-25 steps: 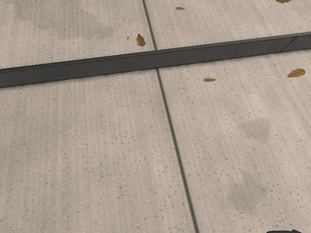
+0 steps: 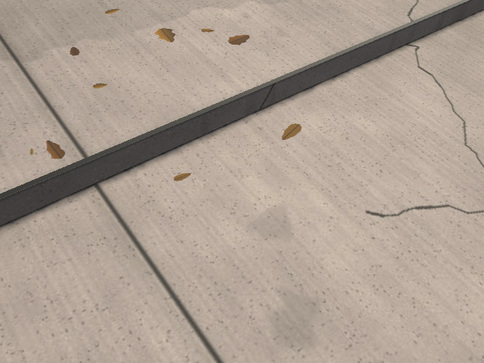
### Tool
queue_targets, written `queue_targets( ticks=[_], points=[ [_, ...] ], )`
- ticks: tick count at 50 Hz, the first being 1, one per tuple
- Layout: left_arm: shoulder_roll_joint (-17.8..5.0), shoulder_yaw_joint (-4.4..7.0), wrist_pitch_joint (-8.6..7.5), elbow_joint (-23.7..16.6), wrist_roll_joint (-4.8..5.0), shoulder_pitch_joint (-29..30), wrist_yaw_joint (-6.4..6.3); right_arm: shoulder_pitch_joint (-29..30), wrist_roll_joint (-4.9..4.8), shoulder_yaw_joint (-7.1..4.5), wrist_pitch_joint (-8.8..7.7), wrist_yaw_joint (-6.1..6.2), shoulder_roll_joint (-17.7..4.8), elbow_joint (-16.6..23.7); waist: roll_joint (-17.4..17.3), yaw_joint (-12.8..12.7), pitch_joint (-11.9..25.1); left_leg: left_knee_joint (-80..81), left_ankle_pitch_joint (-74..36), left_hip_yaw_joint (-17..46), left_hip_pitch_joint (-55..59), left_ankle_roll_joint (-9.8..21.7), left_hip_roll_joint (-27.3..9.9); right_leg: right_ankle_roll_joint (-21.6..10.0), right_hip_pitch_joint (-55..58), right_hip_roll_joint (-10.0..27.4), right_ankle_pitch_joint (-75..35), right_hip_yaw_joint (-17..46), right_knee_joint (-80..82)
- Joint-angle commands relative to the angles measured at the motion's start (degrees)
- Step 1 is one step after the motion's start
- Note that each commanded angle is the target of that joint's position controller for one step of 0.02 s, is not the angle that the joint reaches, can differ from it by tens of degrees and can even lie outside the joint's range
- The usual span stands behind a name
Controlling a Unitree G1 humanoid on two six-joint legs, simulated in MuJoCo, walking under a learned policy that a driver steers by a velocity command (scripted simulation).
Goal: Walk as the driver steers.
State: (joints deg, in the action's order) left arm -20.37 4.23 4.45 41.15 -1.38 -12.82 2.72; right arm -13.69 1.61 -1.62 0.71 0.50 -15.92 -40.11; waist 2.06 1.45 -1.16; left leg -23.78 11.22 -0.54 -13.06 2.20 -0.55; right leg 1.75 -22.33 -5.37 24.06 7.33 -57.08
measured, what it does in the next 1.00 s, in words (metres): walks ahead: right foot, then left foot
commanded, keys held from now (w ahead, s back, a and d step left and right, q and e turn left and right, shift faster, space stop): w+shift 0.62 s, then q+shift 0.38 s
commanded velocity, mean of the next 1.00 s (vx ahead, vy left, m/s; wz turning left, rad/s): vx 0.65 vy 0.00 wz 0.12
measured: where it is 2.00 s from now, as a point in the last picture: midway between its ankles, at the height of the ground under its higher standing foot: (223, 323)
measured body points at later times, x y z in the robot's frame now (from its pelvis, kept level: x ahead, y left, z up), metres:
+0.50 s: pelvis +0.19 -0.01 -0.03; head +0.22 -0.01 +0.42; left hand +0.15 +0.27 -0.15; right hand +0.41 -0.26 -0.10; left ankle +0.38 +0.12 -0.72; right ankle -0.03 -0.11 -0.75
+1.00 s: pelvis +0.54 -0.01 -0.03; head +0.59 -0.02 +0.42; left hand +0.73 +0.26 -0.11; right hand +0.59 -0.29 -0.17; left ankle +0.40 +0.10 -0.72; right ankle +0.71 -0.08 -0.75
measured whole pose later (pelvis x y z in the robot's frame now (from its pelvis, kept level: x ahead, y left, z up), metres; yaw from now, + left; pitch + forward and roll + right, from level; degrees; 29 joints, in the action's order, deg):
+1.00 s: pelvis +0.54 -0.01 -0.03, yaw +11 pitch +0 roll +2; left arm -14.6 -0.7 -4.7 40.1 -2.4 -1.6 -0.4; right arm -22.0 -0.8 -4.8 -0.7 0.3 -17.6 -47.1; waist 0.0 5.4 -5.2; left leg -46.7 31.6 7.8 -9.8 1.9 6.5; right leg -1.1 -29.3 0.0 3.3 1.5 -32.8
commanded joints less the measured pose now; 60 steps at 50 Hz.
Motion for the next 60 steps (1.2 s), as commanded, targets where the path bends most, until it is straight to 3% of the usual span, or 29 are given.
queue_targets(
  ticks=[1, 4, 7, 8, 9, 10, 12, 15, 23, 25, 27, 28, 29, 30, 31, 33, 35, 39, 41, 44, 47, 48, 49, 50, 51, 52, 53, 55, 60],
  points=[
    [-3.46, -0.08, -1.75, -3.67, -0.41, 2.71, 0.62, -3.01, 0.19, -3.41, -1.13, -0.71, -10.8, 0.77, -13.67, 1.42, 0.54, 15.32, 24.5, 17.45, 5.76, 7.45, -12.61, -1.8, -3.46, 0.51, 2.18, -4.27, 10.0],
    [-2.1, -1.35, -3.49, -2.35, 0.07, 2.15, 0.4, -2.4, -0.34, -4.05, -0.99, -1.01, -11.19, -0.6, -12.62, -0.26, -1.08, 14.7, 20.35, 13.09, -2.39, 7.09, -11.18, -4.95, 9.43, 1.03, 3.94, -8.49, 24.02],
    [-2.3, -1.54, -5.15, 3.31, -0.07, -10.62, -1.41, 2.21, -0.88, -3.63, -0.63, -0.87, -8.0, 0.44, -2.96, -7.97, -2.78, 0.68, 20.39, 5.41, -23.01, 3.64, -5.42, -8.52, 34.58, 2.52, -6.76, -9.26, 40.4],
    [-5.67, -0.99, -5.96, 3.82, -0.55, -14.74, -1.86, 3.67, -0.86, -1.9, -1.23, -1.24, -1.79, 2.38, 10.95, -9.64, 0.74, -21.23, 21.34, -1.55, -33.07, 1.81, -0.08, -9.95, 41.51, 17.68, 10.97, 11.17, 46.67],
    [-10.78, 0.33, -6.16, 1.69, -0.1, -12.09, -2.69, 7.66, -0.76, -1.87, -2.27, -1.25, -2.99, 5.85, 7.03, -9.14, -3.24, -27.85, 16.25, -1.32, -44.8, 0.79, 1.13, -15.61, 37.83, 27.98, 19.61, 28.22, 49.6],
    [-10.4, 0.97, -6.19, 2.81, -0.12, -11.96, -3.34, 12.83, -0.36, -2.44, -2.66, -1.5, -5.97, 7.99, 3.93, -9.68, -5.89, -31.17, 10.75, 2.76, -47.29, 0.36, -3.52, -18.95, 32.65, 29.27, 22.19, 30.0, 50.57],
    [-5.49, -0.56, -7.45, 1.83, 0.2, -6.34, -2.66, 8.27, -0.15, -3.15, -3.03, -2.82, -8.14, 5.1, 2.85, -5.2, -4.93, -32.6, 3.3, 3.33, -43.26, -1.52, -4.58, -14.99, 30.82, 21.03, 11.79, 18.69, 50.41],
    [-3.95, -1.13, -8.99, 2.97, 0.51, -7.5, -2.48, 6.98, 0.68, -3.18, -2.04, -4.19, -7.62, 4.0, 4.15, -3.71, -5.11, -32.13, -2.5, 0.71, -37.51, -3.06, -4.37, -13.93, 24.53, 16.08, 3.31, 9.95, 54.02],
    [-5.18, -0.78, -10.47, 7.92, 0.68, -12.82, -2.46, 18.73, 0.19, -1.24, -1.98, -5.08, -4.29, 8.57, 2.69, -4.96, -9.9, -13.73, -9.34, -4.33, -25.77, 1.31, -3.18, -13.12, 23.72, 17.67, -23.08, 0.03, 59.45],
    [-6.82, -0.56, -10.29, 9.05, 0.11, -12.89, -2.68, 16.11, 0.3, -1.4, -1.95, -4.22, -4.81, 8.22, 3.79, -2.77, -6.09, -11.85, -2.81, -6.85, -17.71, 3.85, 0.55, -11.69, 27.1, 17.89, -51.17, -3.57, 50.87],
    [-9.58, 0.21, -9.49, 10.23, -0.75, -13.09, -3.22, 0.17, 0.25, -2.84, -2.23, -2.45, -7.85, 3.92, 5.27, 5.28, 4.33, -12.07, 4.06, -8.03, 2.1, 5.79, 5.65, -10.35, 25.46, 18.18, -76.11, -6.07, 28.78],
    [-9.24, 0.09, -9.42, 9.57, -0.84, -10.74, -3.47, -13.14, 0.84, -4.05, -2.62, -1.27, -10.82, -0.16, 2.33, 11.77, 10.71, -11.26, 5.97, -3.52, 20.74, 7.08, 2.1, -9.39, 13.15, 15.55, -66.44, -7.29, 10.68],
    [-0.46, -2.17, -10.13, 6.58, 1.02, -14.94, -2.53, -19.06, 2.4, -6.11, -3.06, -0.48, -18.64, -1.75, -14.63, 9.47, 20.23, -5.14, 34.73, 22.39, 38.3, 11.15, -14.74, -7.52, -7.55, 6.9, -30.44, -8.03, -14.55],
    [-1.07, -2.01, -11.23, 6.16, 0.7, -11.95, -1.99, -19.6, 1.19, -5.48, -3.65, -1.42, -17.43, -2.23, -17.28, 9.17, 24.1, 8.56, 46.5, 47.92, 36.82, 11.9, -20.5, -9.16, -14.89, -0.29, 1.48, 1.06, -23.73],
    [-3.1, -1.29, -11.28, 4.17, 0.8, -4.64, -1.9, -12.34, 1.05, -5.0, -3.69, -1.56, -14.54, -2.78, -11.63, 6.41, 11.42, 9.67, 39.93, 42.68, 28.8, 10.66, -18.81, -10.13, -21.98, 3.57, -3.65, 1.69, -27.32],
    [-1.66, -2.16, -11.38, 3.77, -0.34, -2.74, -1.39, -6.02, 0.19, -3.52, -4.36, -1.74, -9.17, -2.8, -3.34, 1.39, 2.37, 9.73, 11.56, 27.71, 12.37, 11.37, -15.01, -8.68, -17.31, 9.62, -10.09, -2.38, -19.13],
    [0.52, -2.74, -9.56, 3.96, -1.92, -5.86, -1.35, -4.08, -0.45, -2.12, -5.05, -1.9, -6.35, -3.68, -4.95, -3.33, -0.72, 10.06, -12.31, 20.01, 1.38, 12.02, -12.12, -5.33, -10.48, 10.5, -6.84, -3.63, -14.07],
    [2.43, -3.79, -8.24, -0.38, -1.01, 1.46, -1.27, -3.85, -1.44, -2.85, -6.05, -1.84, -9.07, -5.38, -5.6, -5.31, -3.75, 11.49, -38.01, 9.05, -7.5, 12.37, -6.68, -0.73, -5.93, 8.51, -12.58, -7.66, 5.07],
    [2.62, -4.2, -8.18, -1.12, -0.43, 5.37, -1.12, -3.91, -1.93, -3.29, -5.31, -2.01, -8.95, -5.31, -7.12, -3.63, -1.5, 8.81, -37.75, 5.88, -8.29, 8.96, -2.27, -0.22, 0.89, 4.91, -23.32, -9.62, 16.28],
    [0.33, -3.53, -7.98, -1.74, -0.1, 6.82, -1.94, -6.2, -2.31, -4.33, -4.03, -1.41, -10.2, -5.07, -7.11, -2.05, 2.16, 3.73, -30.43, 10.85, -4.36, 4.97, -2.86, -0.25, 6.69, 3.23, -29.99, -6.74, 23.2],
    [-2.94, -2.22, -8.95, 0.4, -0.46, -0.55, -3.4, -4.26, -2.0, -5.27, -2.69, -0.22, -10.88, -3.42, -4.64, -5.21, 3.91, -9.61, -25.04, 15.24, -1.86, 1.49, -0.49, -0.87, 14.96, 4.68, -29.57, -3.98, 30.02],
    [-5.35, -1.67, -9.83, 0.79, -1.29, -5.11, -3.9, -5.25, -2.26, -4.93, -2.68, -0.3, -8.73, -2.63, -0.68, -6.54, 7.21, -21.18, -15.57, 12.78, -3.42, 0.0, 3.65, -1.76, 21.2, 10.29, -36.16, -1.08, 32.03],
    [-8.38, -1.53, -9.94, -0.66, -2.06, -7.6, -4.15, -12.72, -2.29, -3.54, -2.3, 0.14, -2.19, -1.41, 10.48, -2.77, 14.15, -37.56, 25.68, 7.38, -11.25, -0.56, 8.36, -4.26, 31.68, 27.87, -62.32, 11.88, 26.06],
    [-9.53, -0.47, -8.78, -1.76, -0.56, -5.64, -3.83, -22.6, -3.48, -3.71, -0.98, 1.16, -3.83, -1.67, 18.75, 0.39, 24.81, -48.93, 30.31, 4.87, -15.17, -0.11, 8.29, -11.8, 34.83, 36.49, -59.44, 27.23, 29.67],
    [-4.41, -1.29, -7.95, -4.15, 0.27, -0.17, -4.13, -20.45, -1.54, -4.29, 0.55, 1.29, -6.97, -4.14, 8.36, 0.85, 20.3, -51.61, 23.43, 5.24, -16.09, -0.46, 4.33, -12.12, 27.64, 31.96, -42.98, 24.29, 33.1],
    [-0.08, -2.59, -7.49, -4.79, 0.37, 3.08, -4.47, -13.44, -0.71, -4.7, 1.24, 0.51, -8.06, -2.99, 4.53, -0.19, 13.15, -50.56, 19.01, 3.89, -16.83, -1.35, 3.13, -11.01, 21.09, 27.42, -34.58, 15.55, 35.3],
    [0.84, -2.93, -6.92, -4.51, -0.08, 4.57, -4.8, -9.73, -0.73, -4.88, 1.82, -0.23, -7.74, -1.88, 3.83, -0.1, 9.85, -49.79, 16.48, 3.49, -16.82, -2.7, 1.61, -10.24, 17.75, 24.63, -33.64, 9.29, 36.62],
    [-0.59, -2.35, -6.5, -3.64, 0.03, 4.1, -5.4, -7.88, -0.46, -4.63, 3.46, -1.55, -6.5, -0.74, 7.6, 0.1, 6.85, -49.16, 14.38, 2.27, -14.98, -4.22, 0.37, -11.1, 12.77, 22.5, -37.45, 1.36, 37.9],
    [-1.45, -1.32, -6.33, -3.43, -0.73, 2.9, -4.92, -1.15, -0.82, -3.99, 4.85, -2.48, -5.23, 3.02, 6.34, -0.45, 6.13, -39.7, 11.97, 0.29, -15.03, -4.1, -1.76, -12.71, 11.59, 24.61, -31.08, -6.37, 39.6]
  ],
)
Keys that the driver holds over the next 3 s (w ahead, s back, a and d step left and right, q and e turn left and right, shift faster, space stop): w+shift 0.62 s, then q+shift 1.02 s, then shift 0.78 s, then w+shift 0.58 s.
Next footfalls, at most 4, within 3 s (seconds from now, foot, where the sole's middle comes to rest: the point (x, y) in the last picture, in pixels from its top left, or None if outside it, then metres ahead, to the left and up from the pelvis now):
0.16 right None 0.01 -0.11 -0.78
0.56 left None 0.44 0.11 -0.78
0.96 right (252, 283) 0.75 -0.07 -0.78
1.40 left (187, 332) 0.59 0.12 -0.78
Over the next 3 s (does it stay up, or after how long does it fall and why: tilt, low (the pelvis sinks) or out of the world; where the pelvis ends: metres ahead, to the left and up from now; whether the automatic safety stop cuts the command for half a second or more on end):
stays up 0.79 0.17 0.00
